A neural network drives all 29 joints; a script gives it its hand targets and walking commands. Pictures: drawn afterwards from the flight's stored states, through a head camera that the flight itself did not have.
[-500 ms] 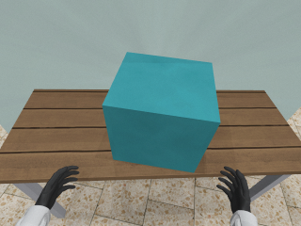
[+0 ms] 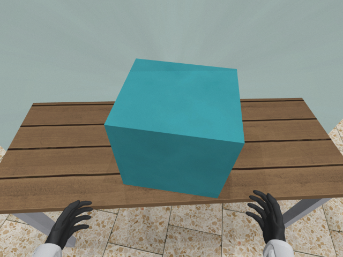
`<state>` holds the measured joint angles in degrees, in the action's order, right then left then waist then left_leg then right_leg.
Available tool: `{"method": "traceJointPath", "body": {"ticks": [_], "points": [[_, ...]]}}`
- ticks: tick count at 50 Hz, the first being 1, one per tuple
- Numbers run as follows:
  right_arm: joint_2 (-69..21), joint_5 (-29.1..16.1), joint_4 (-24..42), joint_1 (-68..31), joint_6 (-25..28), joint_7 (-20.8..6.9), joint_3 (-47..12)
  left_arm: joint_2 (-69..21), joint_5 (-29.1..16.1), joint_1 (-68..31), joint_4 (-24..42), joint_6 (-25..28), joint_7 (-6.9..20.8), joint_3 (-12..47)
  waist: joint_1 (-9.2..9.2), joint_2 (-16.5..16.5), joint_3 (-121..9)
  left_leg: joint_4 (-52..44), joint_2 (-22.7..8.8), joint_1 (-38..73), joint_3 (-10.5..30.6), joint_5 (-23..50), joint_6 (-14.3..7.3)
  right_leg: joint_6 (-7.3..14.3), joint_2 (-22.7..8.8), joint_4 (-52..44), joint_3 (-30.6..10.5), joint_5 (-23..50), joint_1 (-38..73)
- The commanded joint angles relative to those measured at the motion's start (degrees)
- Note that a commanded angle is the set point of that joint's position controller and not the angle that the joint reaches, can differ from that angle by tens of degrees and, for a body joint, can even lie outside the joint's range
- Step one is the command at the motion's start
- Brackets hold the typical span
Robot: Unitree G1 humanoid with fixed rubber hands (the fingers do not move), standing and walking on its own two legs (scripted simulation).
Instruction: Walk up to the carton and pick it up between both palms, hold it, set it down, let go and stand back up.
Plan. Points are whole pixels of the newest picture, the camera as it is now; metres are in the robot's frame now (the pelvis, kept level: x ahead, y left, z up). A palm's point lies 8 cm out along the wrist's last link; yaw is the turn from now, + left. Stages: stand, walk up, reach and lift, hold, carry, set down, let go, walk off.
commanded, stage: set down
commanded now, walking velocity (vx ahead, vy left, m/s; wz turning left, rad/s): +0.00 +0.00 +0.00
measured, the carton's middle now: (177, 129) +0.46 +0.00 +0.00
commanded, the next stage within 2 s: let go in 0.74 s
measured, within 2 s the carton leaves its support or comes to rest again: neither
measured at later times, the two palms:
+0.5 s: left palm (65, 246) +0.16 +0.25 -0.05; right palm (270, 244) +0.16 -0.21 -0.05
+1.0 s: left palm (74, 252) +0.15 +0.23 -0.07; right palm (271, 256) +0.14 -0.22 -0.08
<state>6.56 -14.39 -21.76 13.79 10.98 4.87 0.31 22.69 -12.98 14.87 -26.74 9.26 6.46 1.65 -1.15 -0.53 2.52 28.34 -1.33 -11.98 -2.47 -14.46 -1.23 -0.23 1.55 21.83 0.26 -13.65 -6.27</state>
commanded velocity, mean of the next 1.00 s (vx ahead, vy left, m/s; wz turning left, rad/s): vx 0.00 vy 0.00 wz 0.00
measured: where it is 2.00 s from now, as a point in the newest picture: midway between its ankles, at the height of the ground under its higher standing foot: outside the picture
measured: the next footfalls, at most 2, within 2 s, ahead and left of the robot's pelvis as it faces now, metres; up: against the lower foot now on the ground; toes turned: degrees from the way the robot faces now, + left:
none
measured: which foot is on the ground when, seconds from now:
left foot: down 0.00-1.00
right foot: down 0.00-1.00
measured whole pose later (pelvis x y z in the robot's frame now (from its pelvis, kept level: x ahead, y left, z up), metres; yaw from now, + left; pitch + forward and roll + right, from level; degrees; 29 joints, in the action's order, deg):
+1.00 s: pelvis +0.00 -0.01 +0.00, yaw +0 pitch -2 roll -1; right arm 6.6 -6.9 -35.5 13.7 10.8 -1.0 1.5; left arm 15.9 -9.6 15.0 -27.2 -4.3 -0.1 1.6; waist -1.2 -1.4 2.8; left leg 27.2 -1.8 -11.1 -2.5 -13.9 -0.5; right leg 0.5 2.0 21.7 0.2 -13.6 -6.0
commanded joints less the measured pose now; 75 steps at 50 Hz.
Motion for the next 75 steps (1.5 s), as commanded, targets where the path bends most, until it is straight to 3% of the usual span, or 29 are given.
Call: {"method": "traceJointPath", "body": {"ticks": [1,8,18,38,60,61,62,65,69,71,75], "points": [[5.92,6.66,0.24,0.01,2.48,-1.17,-0.38,5.03,3.87,0.18,8.98,0.61,-0.66,-6.96,4.65,-5.66,-6.35,-5.98,0.08,14.51,2.46,23.65,5.44,2.98,0.46,-4.61,-1.5,9.27,-2.91],[6.96,7.89,-2.38,-2.43,2.08,-1.93,0.39,3.67,5.29,-1.31,6.75,-1.66,-1.66,-6.9,4.68,-6.02,-5.02,-6.94,0.18,13.89,1.63,19.8,5.38,3.06,0.52,-5.12,-0.88,6.44,-4.26],[7.62,10.26,-4.69,-5.2,1.19,-2.89,1.55,2.37,6.46,-3.65,3.96,-5.49,-2.94,-6.01,4.17,-3.66,-3.45,-7.99,0.35,12.34,0.45,15.11,4.69,2.68,0.45,-5.55,0.02,4.19,-5.46],[10.47,12.48,-11.28,-7.67,2.04,-5.84,3.62,-2.16,10.4,-4.45,3.71,-11.05,-6.58,-4.43,4.15,-4.78,-4.87,-7.53,0.1,13.57,-0.12,17.3,5.83,3.14,1.37,-4.96,2.14,4.97,-6.05],[12.45,13.73,-15.71,-10.82,1.71,-7.64,3.67,-4.54,12.51,-7.08,0.97,-14.68,-8.39,-3.84,3.87,-2.95,-3.88,-6.79,-0.1,11.13,0.1,11.86,4.39,2.72,0.58,-4.12,2.72,3.63,-7.1],[22.12,19.05,-18.42,-1.99,-2.62,-5.08,6.09,7.14,17.27,-3.36,-0.4,-10.77,-8.31,-6.31,1.32,-3.54,-7.72,-4.37,-4.56,3.12,3.46,17.08,1.85,2.47,-6.55,1.39,-4.45,11.73,-2.1],[20.87,18.97,-18.13,-2.27,-4.46,-4.13,5.68,7.84,16.73,-3.97,-0.77,-9.37,-8.02,-6.56,0.8,-1.52,-8.21,-4.95,-4.62,3.3,3.77,14.95,1.21,2.1,-7.1,1.74,-4.42,12.58,-1.44],[19.7,18.52,-16.61,-4.38,-6.27,-4.12,4.92,6.7,16.46,-4.25,-2.32,-7.71,-7.34,-6.42,1.56,-2.34,-6.98,-6.2,-4.82,2.75,5.54,12.47,-0.29,2.37,-7.15,1.71,-4.88,9.4,-2.65],[20.42,17.82,-17.53,-3.81,-6.9,-4.79,4.56,7.0,16.32,-5.11,-3.92,-6.73,-6.84,-6.15,1.07,1.09,-4.85,-6.46,-4.78,2.81,6.26,9.47,-1.02,2.94,-7.35,0.9,-5.16,8.1,-4.86],[21.13,17.81,-17.86,-3.63,-7.22,-5.08,4.31,6.62,16.28,-4.66,-4.73,-6.41,-6.71,-5.76,0.98,-0.81,-4.93,-6.66,-4.69,2.85,6.5,9.07,-1.21,2.87,-7.58,0.95,-5.31,8.34,-4.64],[22.85,17.65,-18.3,-3.66,-7.59,-5.29,4.41,8.27,16.16,-4.41,-6.19,-6.1,-6.72,-5.79,0.79,-0.13,-4.38,-6.94,-4.81,1.91,7.04,8.62,-1.37,3.1,-7.57,0.51,-5.36,8.29,-4.0]]}}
